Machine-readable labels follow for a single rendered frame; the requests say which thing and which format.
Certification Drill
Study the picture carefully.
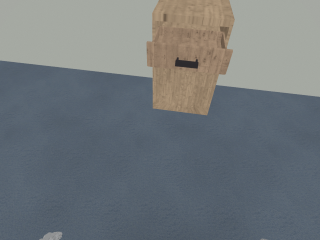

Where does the drawer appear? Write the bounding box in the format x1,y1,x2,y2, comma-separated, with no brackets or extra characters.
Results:
146,26,233,75

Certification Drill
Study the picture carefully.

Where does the handle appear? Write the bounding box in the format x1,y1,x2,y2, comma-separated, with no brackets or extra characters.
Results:
175,57,199,69

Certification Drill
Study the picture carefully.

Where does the cabinet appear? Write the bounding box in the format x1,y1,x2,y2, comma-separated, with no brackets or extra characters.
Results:
152,0,235,115

